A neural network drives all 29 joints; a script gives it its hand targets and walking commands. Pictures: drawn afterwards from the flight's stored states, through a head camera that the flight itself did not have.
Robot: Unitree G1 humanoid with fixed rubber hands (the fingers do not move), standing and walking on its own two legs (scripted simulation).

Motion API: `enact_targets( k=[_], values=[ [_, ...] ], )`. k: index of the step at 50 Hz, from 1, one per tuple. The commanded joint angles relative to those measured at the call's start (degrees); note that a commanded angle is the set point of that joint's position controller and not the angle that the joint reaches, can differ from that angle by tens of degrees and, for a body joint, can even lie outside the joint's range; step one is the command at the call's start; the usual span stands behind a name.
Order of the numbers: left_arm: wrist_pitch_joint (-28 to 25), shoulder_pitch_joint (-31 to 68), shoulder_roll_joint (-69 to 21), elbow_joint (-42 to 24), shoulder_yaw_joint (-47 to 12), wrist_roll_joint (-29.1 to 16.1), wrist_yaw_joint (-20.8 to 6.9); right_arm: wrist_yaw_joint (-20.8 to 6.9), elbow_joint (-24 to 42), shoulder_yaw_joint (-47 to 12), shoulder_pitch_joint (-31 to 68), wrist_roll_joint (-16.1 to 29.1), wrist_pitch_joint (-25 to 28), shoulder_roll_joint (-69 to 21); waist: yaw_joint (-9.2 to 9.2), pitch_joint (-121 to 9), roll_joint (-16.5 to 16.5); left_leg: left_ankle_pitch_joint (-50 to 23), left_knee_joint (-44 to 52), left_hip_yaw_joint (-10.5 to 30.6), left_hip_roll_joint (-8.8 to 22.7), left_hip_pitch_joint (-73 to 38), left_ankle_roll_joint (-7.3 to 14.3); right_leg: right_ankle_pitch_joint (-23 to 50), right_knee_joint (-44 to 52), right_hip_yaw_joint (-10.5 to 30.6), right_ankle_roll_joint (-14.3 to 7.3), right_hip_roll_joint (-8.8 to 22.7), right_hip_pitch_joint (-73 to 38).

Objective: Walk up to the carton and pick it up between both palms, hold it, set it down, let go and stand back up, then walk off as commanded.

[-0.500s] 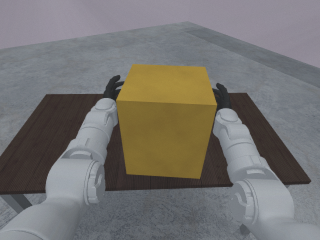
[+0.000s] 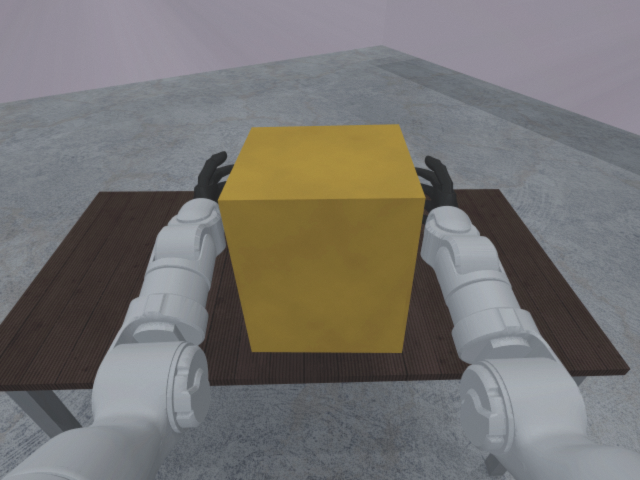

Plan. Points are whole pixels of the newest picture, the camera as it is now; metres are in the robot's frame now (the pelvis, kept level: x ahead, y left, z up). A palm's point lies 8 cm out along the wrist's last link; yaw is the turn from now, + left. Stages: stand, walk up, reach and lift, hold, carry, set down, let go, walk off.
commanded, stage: reach and lift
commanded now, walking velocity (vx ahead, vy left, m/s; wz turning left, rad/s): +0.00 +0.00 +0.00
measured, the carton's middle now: (325, 238) +0.40 -0.01 +0.13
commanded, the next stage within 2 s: hold in 0.42 s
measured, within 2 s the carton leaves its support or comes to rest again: neither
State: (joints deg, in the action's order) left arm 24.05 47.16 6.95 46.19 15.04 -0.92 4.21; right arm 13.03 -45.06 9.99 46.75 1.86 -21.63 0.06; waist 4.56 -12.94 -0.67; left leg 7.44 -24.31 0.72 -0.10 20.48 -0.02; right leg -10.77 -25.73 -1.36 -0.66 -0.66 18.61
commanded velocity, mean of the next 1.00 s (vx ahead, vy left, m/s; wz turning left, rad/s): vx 0.00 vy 0.00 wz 0.00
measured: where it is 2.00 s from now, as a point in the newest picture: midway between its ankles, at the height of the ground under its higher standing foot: outside the picture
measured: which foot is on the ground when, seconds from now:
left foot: down 0.00-1.00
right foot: down 0.00-1.00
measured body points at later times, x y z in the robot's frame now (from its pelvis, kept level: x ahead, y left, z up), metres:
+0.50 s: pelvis +0.01 +0.00 +0.00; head -0.05 +0.02 +0.45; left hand +0.41 +0.16 +0.19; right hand +0.40 -0.15 +0.20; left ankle +0.05 +0.12 -0.74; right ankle +0.03 -0.11 -0.74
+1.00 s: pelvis +0.00 +0.00 +0.00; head -0.07 +0.02 +0.45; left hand +0.40 +0.16 +0.21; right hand +0.38 -0.15 +0.22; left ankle +0.05 +0.12 -0.74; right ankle +0.03 -0.11 -0.74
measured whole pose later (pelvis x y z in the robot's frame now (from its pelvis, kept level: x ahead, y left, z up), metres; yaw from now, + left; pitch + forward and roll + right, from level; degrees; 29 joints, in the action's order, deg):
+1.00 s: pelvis +0.00 +0.00 +0.00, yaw +0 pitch +1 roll +0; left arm 36.7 40.8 6.8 27.0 13.2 -0.7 5.3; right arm 14.3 -33.8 6.5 44.6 6.5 -29.6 0.4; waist 4.6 -12.3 -0.7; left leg 7.9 -24.3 0.9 0.2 17.6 -0.1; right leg -10.5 -24.3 -1.4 -0.7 -1.0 15.0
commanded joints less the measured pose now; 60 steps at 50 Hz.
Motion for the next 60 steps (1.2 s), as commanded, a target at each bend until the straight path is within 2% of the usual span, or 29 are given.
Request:
enact_targets(
  k=[1, 3, 5, 7, 9, 11, 14, 16, 17, 18, 20, 21, 23, 25, 28, 30, 31, 35, 36, 39, 44, 45, 46, 47, 48, 52, 53, 54, 60],
  values=[
    [-0.6, 42.5, -46.1, -20.3, -20.9, 1.7, -6.6, -8.7, 24.8, -27.1, 55.3, 15.5, 6.2, -39.0, -6.34, -24.5, 3.4, -7.8, 2.0, 2.4, -2.2, -22.3, 0.7, 7.9, 9.6, 1.9, 2.6, -2.9, -13.2],
    [-0.3, 43.5, -46.9, -25.4, -23.2, 0.4, -6.4, -8.8, 26.1, -28.6, 53.0, 16.3, 5.8, -39.3, -5.70, -27.0, 4.5, -11.1, 0.8, 2.7, -2.1, -24.4, -0.1, 10.1, 9.0, 1.6, 2.6, -3.1, -13.7],
    [0.9, 40.8, -46.0, -26.3, -22.7, 1.6, -6.1, -8.8, 23.3, -28.5, 49.1, 16.4, 4.6, -37.6, -5.98, -24.2, 4.6, -11.7, 1.4, 2.9, -1.7, -25.1, -0.6, 9.1, 9.4, 1.4, 2.5, -3.6, -12.5],
    [1.8, 40.0, -45.7, -24.5, -22.1, 2.0, -6.3, -8.7, 20.9, -27.3, 47.7, 15.9, 3.7, -36.5, -4.73, -19.4, 4.4, -8.8, 2.2, 2.7, -1.7, -23.9, -0.6, 6.9, 10.1, 1.7, 2.3, -3.1, -11.9],
    [2.2, 39.8, -45.3, -27.2, -22.8, 1.9, -6.7, -8.4, 21.5, -27.4, 46.3, 16.1, 3.8, -36.4, -4.43, -21.5, 5.2, -11.1, 1.8, 2.6, -1.8, -24.6, -1.0, 9.4, 9.5, 1.6, 2.3, -3.3, -13.8],
    [2.6, 39.7, -45.8, -27.2, -23.5, 1.4, -6.7, -8.4, 23.7, -27.6, 48.1, 16.6, 3.9, -36.0, -4.12, -21.8, 5.2, -11.0, 1.9, 2.9, -1.7, -25.1, -1.1, 9.1, 9.8, 1.4, 1.9, -3.5, -13.5],
    [2.8, 39.5, -48.0, -31.7, -27.2, -0.8, -5.9, -8.1, 30.0, -29.5, 49.6, 18.4, 4.1, -36.7, -4.12, -27.2, 6.0, -16.9, 0.3, 3.5, -1.6, -26.7, -2.0, 13.7, 8.8, 1.1, 1.7, -4.3, -14.2],
    [3.2, 39.8, -46.3, -32.4, -26.1, 0.3, -5.9, -8.1, 27.3, -29.9, 46.3, 18.2, 2.9, -36.3, -3.99, -23.7, 5.8, -14.6, 0.8, 3.2, -1.7, -25.8, -1.7, 12.1, 9.2, 1.4, 2.1, -3.6, -13.5],
    [3.6, 38.7, -45.9, -33.5, -26.1, 0.2, -5.9, -7.9, 28.7, -31.1, 46.5, 18.3, 2.9, -37.2, -4.58, -24.9, 5.6, -16.1, 0.5, 2.8, -1.9, -26.1, -1.5, 14.3, 8.9, 1.5, 2.3, -3.6, -14.4],
    [3.9, 39.0, -45.7, -34.5, -26.8, 0.2, -6.0, -7.8, 27.9, -30.7, 45.3, 18.5, 2.5, -36.2, -3.70, -24.4, 6.5, -17.0, 0.4, 3.1, -1.8, -26.5, -1.9, 14.9, 8.8, 1.7, 2.1, -3.7, -14.6],
    [4.9, 38.1, -46.1, -33.5, -27.1, 0.0, -6.0, -7.7, 30.6, -31.3, 47.9, 19.0, 2.4, -35.9, -4.36, -24.5, 5.7, -14.8, 0.7, 3.3, -1.5, -26.4, -1.6, 12.2, 9.3, 1.6, 2.3, -3.6, -13.5],
    [4.6, 38.9, -46.8, -35.8, -28.4, -0.8, -6.0, -7.6, 31.1, -31.0, 47.0, 18.7, 2.3, -36.7, -3.52, -26.6, 5.7, -16.4, 0.3, 3.4, -1.5, -26.8, -2.0, 13.9, 9.0, 1.6, 2.1, -3.8, -14.3],
    [5.5, 38.3, -46.1, -34.1, -27.2, 0.4, -6.4, -7.7, 28.1, -29.7, 45.6, 18.4, 1.5, -35.5, -3.53, -22.2, 6.7, -14.3, 1.3, 3.1, -1.5, -25.7, -2.0, 12.1, 9.4, 1.6, 2.0, -3.6, -13.8],
    [5.9, 39.7, -46.3, -33.5, -27.2, -0.2, -6.8, -7.7, 28.0, -28.7, 46.9, 18.2, 1.1, -35.2, -2.71, -21.4, 5.6, -11.1, 1.9, 3.1, -1.4, -24.5, -1.7, 9.8, 9.8, 1.6, 1.8, -3.4, -13.5],
    [6.4, 39.0, -46.3, -34.3, -27.1, -0.3, -6.4, -7.8, 31.7, -30.4, 50.0, 19.9, 1.2, -35.8, -4.25, -24.6, 5.8, -12.8, 1.4, 3.0, -1.7, -24.6, -1.3, 11.5, 9.3, 1.7, 2.2, -3.3, -13.8],
    [6.4, 39.7, -46.3, -36.7, -27.3, -0.3, -6.2, -7.8, 31.4, -31.4, 48.5, 19.7, 0.7, -37.0, -4.76, -24.4, 5.7, -13.5, 1.5, 3.1, -1.9, -24.8, -1.1, 11.9, 9.1, 1.6, 2.1, -3.4, -14.3],
    [6.6, 39.2, -45.6, -35.3, -26.9, -0.4, -6.3, -7.4, 30.3, -31.0, 47.9, 19.2, 0.1, -36.7, -4.12, -22.9, 4.6, -12.6, 1.6, 2.9, -2.1, -23.9, -0.9, 12.1, 9.5, 2.1, 2.4, -3.2, -14.5],
    [7.4, 40.2, -44.6, -37.0, -25.6, 0.5, -6.5, -7.5, 30.9, -31.8, 49.1, 20.1, -0.6, -37.5, -5.63, -23.8, 4.6, -11.4, 2.0, 2.6, -2.0, -23.8, -0.5, 11.0, 9.1, 2.1, 2.5, -3.2, -14.6],
    [8.0, 38.2, -44.3, -35.0, -25.1, 0.8, -6.8, -7.3, 29.5, -30.6, 47.8, 19.2, -1.0, -36.5, -5.14, -21.3, 4.7, -10.7, 2.4, 2.5, -1.9, -23.3, -0.6, 10.1, 9.7, 2.2, 2.3, -3.2, -14.0],
    [8.7, 38.9, -44.9, -37.6, -27.1, -0.3, -7.1, -6.9, 30.7, -30.8, 47.2, 20.3, -1.5, -35.8, -3.55, -22.1, 5.8, -12.9, 1.7, 3.0, -1.9, -24.1, -1.1, 12.3, 9.4, 2.0, 2.1, -3.3, -15.1],
    [9.6, 38.5, -45.8, -38.0, -27.3, -0.2, -7.0, -7.0, 33.6, -31.6, 49.2, 21.2, -1.9, -37.1, -4.63, -23.4, 5.6, -12.6, 1.7, 3.0, -1.7, -23.4, -1.2, 11.9, 9.2, 1.8, 2.0, -3.5, -15.3],
    [9.9, 39.5, -44.8, -37.7, -26.3, 0.5, -7.0, -6.9, 30.4, -30.7, 47.7, 20.4, -2.7, -36.2, -4.31, -20.6, 6.0, -11.1, 2.3, 2.9, -1.8, -23.0, -0.9, 10.1, 9.6, 2.0, 2.1, -3.4, -14.2],
    [10.2, 38.5, -44.4, -37.1, -25.3, 1.2, -7.3, -7.0, 32.2, -31.8, 48.8, 20.6, -2.6, -36.6, -5.66, -21.3, 4.3, -10.9, 2.6, 2.8, -1.9, -22.6, -0.6, 9.6, 9.6, 1.9, 2.4, -3.5, -15.0],
    [10.8, 38.4, -43.4, -33.7, -24.8, 1.4, -7.5, -6.9, 30.8, -30.5, 50.4, 20.4, -2.8, -35.6, -5.48, -18.8, 4.7, -7.6, 3.1, 2.4, -2.0, -20.8, -0.3, 7.1, 10.2, 2.1, 2.3, -3.1, -13.9],
    [10.5, 39.5, -45.4, -38.2, -26.5, 0.3, -7.4, -7.1, 33.1, -31.0, 49.7, 20.6, -2.6, -36.9, -4.75, -22.7, 4.4, -10.1, 2.6, 2.7, -1.8, -22.9, -0.5, 9.4, 9.4, 2.0, 2.1, -3.6, -14.6],
    [11.1, 40.8, -45.6, -38.0, -27.4, -0.3, -7.1, -7.2, 33.9, -31.0, 51.7, 21.5, -3.1, -36.4, -4.96, -23.5, 5.9, -9.0, 2.4, 2.8, -1.7, -22.5, -0.8, 8.1, 9.3, 1.9, 1.8, -3.7, -13.6],
    [11.0, 41.3, -44.6, -37.6, -26.2, 0.3, -7.0, -7.3, 32.9, -31.2, 51.5, 20.9, -3.5, -36.8, -5.22, -22.1, 4.5, -7.6, 2.9, 2.6, -1.6, -21.6, -0.4, 7.0, 9.7, 2.1, 1.9, -3.4, -13.6],
    [11.2, 40.5, -45.5, -38.2, -26.5, 0.3, -6.9, -7.4, 32.1, -31.1, 50.5, 21.4, -3.5, -36.8, -5.51, -22.4, 6.2, -9.2, 2.7, 2.6, -1.6, -22.2, -0.6, 8.1, 9.3, 1.8, 1.8, -3.4, -13.0],
    [11.8, 41.7, -44.8, -37.3, -25.7, 0.6, -7.0, -7.5, 31.6, -29.9, 51.5, 21.0, -3.7, -36.0, -5.45, -20.7, 5.8, -6.6, 3.0, 2.6, -1.6, -21.3, -0.6, 5.7, 9.5, 1.7, 1.8, -3.4, -12.2]
  ],
)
